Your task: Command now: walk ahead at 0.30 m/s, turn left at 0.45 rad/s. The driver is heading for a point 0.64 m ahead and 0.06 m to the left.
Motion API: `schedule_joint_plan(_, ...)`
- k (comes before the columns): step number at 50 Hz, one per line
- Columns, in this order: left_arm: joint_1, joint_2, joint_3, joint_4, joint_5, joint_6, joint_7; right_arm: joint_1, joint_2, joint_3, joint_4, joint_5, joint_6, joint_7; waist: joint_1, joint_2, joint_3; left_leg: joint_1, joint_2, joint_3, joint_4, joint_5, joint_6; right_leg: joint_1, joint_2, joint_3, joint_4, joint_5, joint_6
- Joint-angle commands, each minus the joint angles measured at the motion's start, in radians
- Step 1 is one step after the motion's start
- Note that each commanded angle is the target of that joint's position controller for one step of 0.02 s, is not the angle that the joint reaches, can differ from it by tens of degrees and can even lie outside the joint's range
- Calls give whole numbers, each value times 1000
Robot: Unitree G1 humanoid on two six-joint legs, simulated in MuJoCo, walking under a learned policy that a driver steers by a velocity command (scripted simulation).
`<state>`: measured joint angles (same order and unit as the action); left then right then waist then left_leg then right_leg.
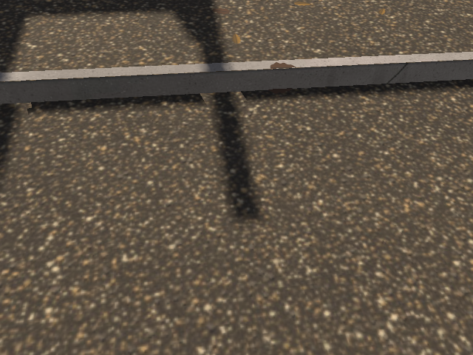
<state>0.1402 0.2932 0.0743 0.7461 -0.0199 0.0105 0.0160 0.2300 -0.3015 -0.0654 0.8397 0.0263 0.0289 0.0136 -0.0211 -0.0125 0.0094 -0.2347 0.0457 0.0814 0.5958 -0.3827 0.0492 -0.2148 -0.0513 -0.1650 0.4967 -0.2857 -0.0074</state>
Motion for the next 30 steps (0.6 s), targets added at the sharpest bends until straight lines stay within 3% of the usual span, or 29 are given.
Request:
schedule_joint_plan(1, -145, 21, 10, -90, 12, -27, -14, 283, -164, -55, 62, 4, -24, -10, -98, 205, -27, 327, 156, -295, -255, -38, 139, -341, -54, -2, 294, -242, -13)
schedule_joint_plan(2, -222, 20, 7, -159, 5, -48, -17, 272, -275, -71, 22, -12, -51, 0, -104, 320, 27, 359, 333, -786, -410, -195, 311, -643, 113, 96, 492, -367, 24)
schedule_joint_plan(3, -232, 80, 19, -153, -16, -74, -25, 197, -216, -55, -12, -31, -78, 2, -87, 193, 57, 339, 352, -789, -460, -235, 321, -697, 40, 217, 585, -306, 9)
schedule_joint_plan(4, -197, 114, 29, -135, -24, -92, -34, 144, -171, -40, -26, -24, -95, -4, -47, 165, 87, 328, 311, -686, -451, -184, 274, -704, 5, 232, 572, -178, -6)
schedule_joint_plan(6, -174, 129, 37, -99, 17, -109, -29, 123, -138, -28, -35, -2, -99, -14, -32, 108, 85, 331, 237, -524, -431, 40, 204, -667, -20, 215, 493, -19, 6)
schedule_joint_plan(7, -175, 117, 37, -94, 23, -113, -32, 136, -119, -20, -37, -7, -96, -22, -27, 113, 71, 318, 203, -464, -431, 135, 181, -620, -19, 213, 450, 47, 18)
schedule_joint_plan(10, -202, 69, 24, -96, 17, -115, -39, 181, -125, -22, -39, -13, -91, -38, -34, 104, 51, 290, 144, -354, -420, 344, 156, -551, 22, 184, 303, 198, 49)
schedule_joint_plan(13, -281, 38, 9, -122, 8, -119, -49, 211, -140, -28, -42, -11, -85, -48, -62, 128, 76, 187, 108, -308, -422, 344, 137, -443, 58, 165, 127, 309, 64)
schedule_joint_plan(17, -343, 50, 5, -155, -2, -129, -65, 251, -147, -36, -36, 1, -79, -52, -78, 142, 102, 171, 138, -360, -391, 328, 133, -376, 67, 185, 11, 341, 54)
schedule_joint_plan(20, -268, 95, 19, -142, -4, -138, -63, 221, -162, -48, -46, 2, -71, -56, -28, 172, 78, 213, 172, -397, -323, 465, 106, -280, 64, 200, -16, 279, 22)
schedule_joint_plan(21, -197, 122, 31, -126, -2, -140, -56, 203, -164, -51, -56, -3, -67, -55, 10, 189, 34, 214, 159, -391, -247, 622, 93, -182, 81, 182, -20, 237, 1)
schedule_joint_plan(22, -58, 156, 50, -87, 0, -140, -46, 188, -147, -44, -65, -11, -64, -52, 77, 180, -65, 201, 108, -345, -94, 754, 65, -2, 87, 159, -37, 252, -32)
schedule_joint_plan(23, 117, 191, 58, -59, 18, -138, -39, 175, -109, -28, -88, -26, -63, -48, 154, 145, -225, 61, 58, -325, 150, 646, 36, 299, -22, 256, 19, 210, -91)
schedule_joint_plan(24, 242, 273, 76, -24, 37, -131, -39, 323, 21, 6, -109, -18, -74, -43, 99, -172, -422, -298, -99, -255, 539, 119, -34, 685, -289, 730, -34, -49, -252)
schedule_joint_plan(25, 248, 191, 54, -1, 25, -134, -53, 354, -27, 4, -83, 16, -85, -40, 97, -297, -428, -421, -106, -298, 693, -184, -34, 668, -345, 1002, -218, -223, -279)
schedule_joint_plan(26, 167, 125, 35, -5, 11, -130, -49, 245, -111, -19, -95, 32, -89, -36, 100, -201, -226, -493, -48, -280, 746, -119, -29, 512, -306, 853, -242, -278, -238)
schedule_joint_plan(27, 103, 99, 26, -9, 11, -123, -44, 147, -126, -18, -118, 20, -92, -36, 92, -97, -119, -478, -6, -236, 720, -46, -21, 357, -268, 704, -246, -180, -215)
schedule_joint_plan(28, 68, 84, 20, -1, 21, -119, -43, 84, -114, -19, -135, 0, -98, -34, 73, -46, -50, -448, 24, -220, 668, -1, -15, 219, -232, 602, -264, -52, -210)
schedule_joint_plan(29, 47, 67, 13, 4, 34, -122, -40, 76, -102, -22, -139, -6, -97, -30, 43, -59, -31, -397, 53, -222, 621, 29, -9, 136, -202, 530, -286, 33, -205)
schedule_joint_plan(30, 36, 61, 10, 12, 35, -124, -39, 92, -81, -18, -135, -3, -92, -25, 22, -77, -26, -360, 65, -216, 585, 37, -8, 90, -187, 491, -309, 70, -210)
